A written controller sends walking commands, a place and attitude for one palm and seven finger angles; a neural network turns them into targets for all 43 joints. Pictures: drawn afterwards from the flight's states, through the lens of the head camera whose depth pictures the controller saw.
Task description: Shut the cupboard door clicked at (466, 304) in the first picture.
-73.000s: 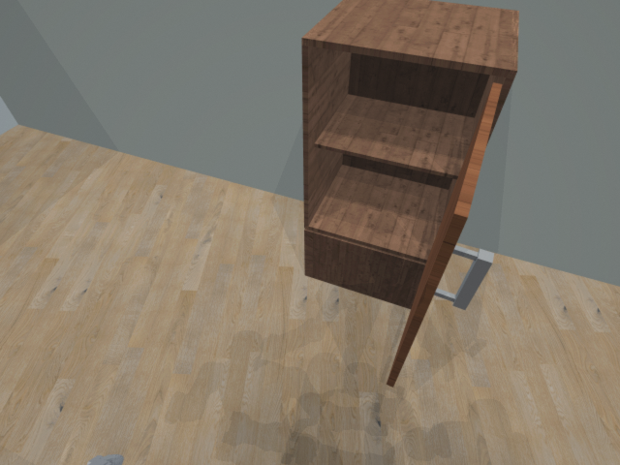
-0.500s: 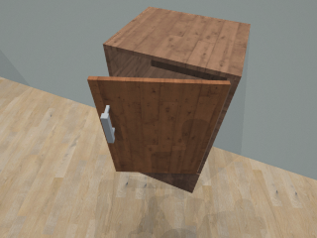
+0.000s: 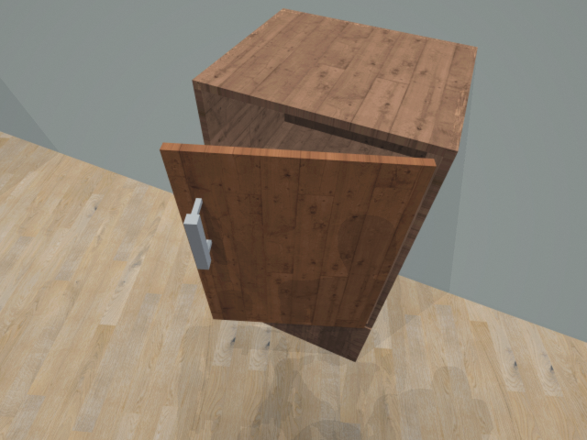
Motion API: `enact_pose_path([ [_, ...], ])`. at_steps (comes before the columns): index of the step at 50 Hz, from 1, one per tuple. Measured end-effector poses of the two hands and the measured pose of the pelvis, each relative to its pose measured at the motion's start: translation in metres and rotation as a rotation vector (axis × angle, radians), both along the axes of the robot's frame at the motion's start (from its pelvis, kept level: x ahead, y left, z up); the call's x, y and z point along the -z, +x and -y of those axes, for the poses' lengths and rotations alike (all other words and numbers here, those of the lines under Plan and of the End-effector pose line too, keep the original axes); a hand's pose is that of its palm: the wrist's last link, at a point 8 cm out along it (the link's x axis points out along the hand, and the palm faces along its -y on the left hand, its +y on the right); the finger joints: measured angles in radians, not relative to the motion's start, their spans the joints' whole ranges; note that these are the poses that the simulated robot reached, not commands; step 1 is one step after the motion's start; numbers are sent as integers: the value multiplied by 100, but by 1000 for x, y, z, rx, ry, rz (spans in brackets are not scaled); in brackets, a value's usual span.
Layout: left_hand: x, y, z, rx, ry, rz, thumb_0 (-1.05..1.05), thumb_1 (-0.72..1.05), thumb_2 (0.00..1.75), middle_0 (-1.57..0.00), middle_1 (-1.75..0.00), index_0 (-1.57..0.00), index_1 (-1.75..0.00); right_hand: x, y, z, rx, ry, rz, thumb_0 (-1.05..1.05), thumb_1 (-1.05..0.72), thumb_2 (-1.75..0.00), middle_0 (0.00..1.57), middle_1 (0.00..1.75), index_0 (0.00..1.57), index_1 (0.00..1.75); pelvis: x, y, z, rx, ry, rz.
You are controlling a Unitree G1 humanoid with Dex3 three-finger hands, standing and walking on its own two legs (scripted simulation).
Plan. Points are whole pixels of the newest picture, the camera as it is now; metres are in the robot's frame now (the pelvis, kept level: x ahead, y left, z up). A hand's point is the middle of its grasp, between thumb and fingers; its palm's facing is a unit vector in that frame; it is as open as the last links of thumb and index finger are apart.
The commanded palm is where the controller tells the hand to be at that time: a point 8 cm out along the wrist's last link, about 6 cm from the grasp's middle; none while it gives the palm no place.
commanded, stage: come to a stop and stand still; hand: left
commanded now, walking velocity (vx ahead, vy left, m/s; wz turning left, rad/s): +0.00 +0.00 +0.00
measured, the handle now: (201, 234) +0.45 +0.20 -0.04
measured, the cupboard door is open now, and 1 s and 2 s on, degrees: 20 20 20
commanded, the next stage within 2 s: look again from close up in 0.24 s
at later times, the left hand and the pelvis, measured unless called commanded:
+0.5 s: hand out of the picture +0.00 +0.20 -0.18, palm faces -0.01 -0.98 -0.21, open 7.4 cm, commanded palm none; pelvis -0.01 +0.02 -0.01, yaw -1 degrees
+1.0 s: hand out of the picture -0.06 +0.22 -0.18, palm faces -0.03 -0.98 -0.20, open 7.4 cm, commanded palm none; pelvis -0.04 +0.04 -0.01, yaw -2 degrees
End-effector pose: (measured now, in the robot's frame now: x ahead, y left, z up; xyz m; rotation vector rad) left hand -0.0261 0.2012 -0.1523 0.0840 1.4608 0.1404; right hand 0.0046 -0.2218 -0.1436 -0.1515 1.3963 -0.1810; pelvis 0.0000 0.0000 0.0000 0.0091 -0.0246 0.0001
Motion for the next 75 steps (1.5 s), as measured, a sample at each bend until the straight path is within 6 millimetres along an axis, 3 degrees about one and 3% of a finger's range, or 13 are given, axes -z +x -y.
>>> enact_pose_path([
  [8, -1, 12, -11, 8, 19, 19, 0, 90, 90, -19, -30, -20, -30, -1, 12, 0, -8, -8, 23, 0, -92, -90, 20, 30, 20, 30, 0, 5, -3, 2, 1, 5],
  [17, -2, 19, -21, 19, 33, 36, 0, 90, 90, -19, -30, -20, -30, -1, 6, -6, -5, -1, 9, 0, -91, -90, 20, 30, 20, 30, -1, 5, -7, 4, 1, 10],
  [32, -4, 30, -65, 91, 98, 172, 0, 90, 90, -20, -30, -20, -30, 12, -10, -31, -2, 19, 121, 1, -93, -90, 20, 30, 20, 30, 12, -23, -37, 20, -12, 31],
  [42, -6, -2, -76, 103, 88, 104, 0, 90, 90, -19, -30, -20, -30, 6, -35, -38, -4, 27, 74, 0, -92, -90, 20, 30, 20, 30, 7, -37, -43, 28, -1, -3],
  [52, -3, -40, -62, 76, 53, -20, 0, 90, 90, -19, -30, -20, -30, 5, -40, -32, 2, 23, 25, 0, -91, -90, 20, 30, 20, 30, 6, -33, -37, 30, 2, -17],
  [59, 1, -42, -41, 54, 27, -58, 0, 90, 90, -19, -30, -20, -30, 9, -29, -21, 14, 24, 9, 0, -91, -90, 20, 30, 20, 30, 10, -17, -24, 30, 3, -33],
  [65, 8, -28, -24, 28, 3, -72, 0, 90, 90, -20, -30, -20, -30, 11, 0, -12, 7, 6, 24, 0, -91, -90, 20, 30, 20, 30, 15, 6, -16, 28, -8, -37],
  [69, 12, -9, -17, 27, -6, -67, 0, 90, 90, -20, -30, -20, -30, 9, 24, -11, 7, -12, 54, 0, -91, -90, 20, 30, 20, 30, 15, 19, -15, 32, -2, -29],
  [75, 5, 37, -23, 43, 28, 24, 0, 90, 90, -20, -30, -20, -30, 3, 49, -9, 12, -15, 95, 0, -92, -90, 20, 30, 20, 30, 8, 22, -14, 38, 4, -34],
])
